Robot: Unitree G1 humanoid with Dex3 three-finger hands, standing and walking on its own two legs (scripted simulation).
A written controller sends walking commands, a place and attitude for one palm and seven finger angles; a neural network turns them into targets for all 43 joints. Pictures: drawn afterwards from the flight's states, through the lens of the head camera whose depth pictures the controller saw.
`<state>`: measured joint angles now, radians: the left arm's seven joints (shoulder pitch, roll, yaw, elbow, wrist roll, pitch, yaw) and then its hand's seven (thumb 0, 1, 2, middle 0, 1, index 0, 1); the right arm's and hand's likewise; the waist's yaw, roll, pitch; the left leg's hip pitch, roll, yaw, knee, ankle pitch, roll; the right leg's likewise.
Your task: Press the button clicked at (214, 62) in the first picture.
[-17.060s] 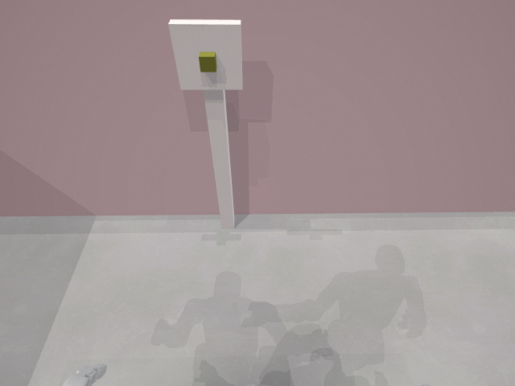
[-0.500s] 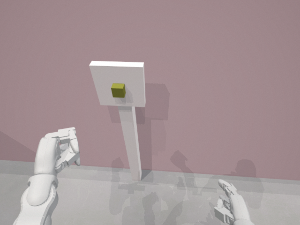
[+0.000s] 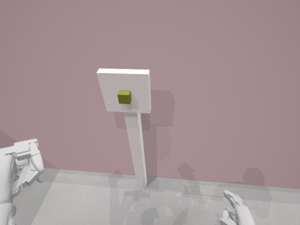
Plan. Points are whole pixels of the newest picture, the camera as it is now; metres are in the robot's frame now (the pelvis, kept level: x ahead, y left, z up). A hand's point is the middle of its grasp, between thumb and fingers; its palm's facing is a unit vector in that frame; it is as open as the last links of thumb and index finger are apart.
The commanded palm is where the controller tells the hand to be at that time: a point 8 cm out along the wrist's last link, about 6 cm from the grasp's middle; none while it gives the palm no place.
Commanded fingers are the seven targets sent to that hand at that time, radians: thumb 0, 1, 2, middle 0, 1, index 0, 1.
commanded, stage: draw the hand back to the body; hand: left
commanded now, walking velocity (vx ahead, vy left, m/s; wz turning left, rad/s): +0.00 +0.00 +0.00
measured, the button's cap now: (124, 96) +0.52 +0.16 +0.07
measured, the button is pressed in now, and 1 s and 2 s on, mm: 0 0 0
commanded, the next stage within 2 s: step back with the hand held close in 0.20 s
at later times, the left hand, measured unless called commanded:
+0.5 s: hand (49, 167) +0.18 +0.23 +0.15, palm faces +0.37 -0.82 -0.43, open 3.1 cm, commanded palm +0.11 +0.27 +0.17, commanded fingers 0.00 0.90 0.90 -1.30 -1.50 -1.30 -1.50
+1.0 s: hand (21, 200) +0.11 +0.25 +0.15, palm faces +0.34 -0.82 -0.47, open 3.1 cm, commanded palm +0.06 +0.29 +0.17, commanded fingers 0.00 0.90 0.90 -1.30 -1.50 -1.30 -1.50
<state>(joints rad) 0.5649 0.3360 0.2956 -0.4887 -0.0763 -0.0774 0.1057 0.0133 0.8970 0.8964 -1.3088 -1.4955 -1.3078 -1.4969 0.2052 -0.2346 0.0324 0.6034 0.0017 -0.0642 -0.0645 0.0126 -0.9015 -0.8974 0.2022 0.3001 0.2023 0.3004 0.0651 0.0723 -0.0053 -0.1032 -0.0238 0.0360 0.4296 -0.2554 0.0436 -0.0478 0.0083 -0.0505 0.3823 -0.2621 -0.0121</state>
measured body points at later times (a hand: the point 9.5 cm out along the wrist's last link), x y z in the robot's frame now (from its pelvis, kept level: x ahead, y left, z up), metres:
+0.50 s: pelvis -0.02 -0.01 +0.00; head -0.01 -0.03 +0.45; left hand +0.15 +0.27 +0.18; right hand +0.17 -0.24 -0.09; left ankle -0.01 +0.09 -0.74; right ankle -0.03 -0.11 -0.74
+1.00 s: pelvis -0.08 +0.01 -0.01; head -0.06 +0.02 +0.44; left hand +0.09 +0.29 +0.17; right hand +0.11 -0.23 -0.08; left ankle -0.01 +0.09 -0.74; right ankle -0.03 -0.11 -0.74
